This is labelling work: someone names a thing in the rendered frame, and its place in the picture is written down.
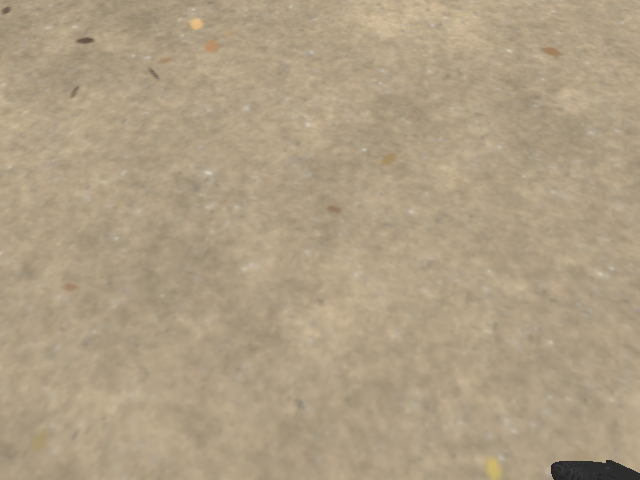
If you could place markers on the robot right hand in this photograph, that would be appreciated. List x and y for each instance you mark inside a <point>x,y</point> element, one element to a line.
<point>589,470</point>

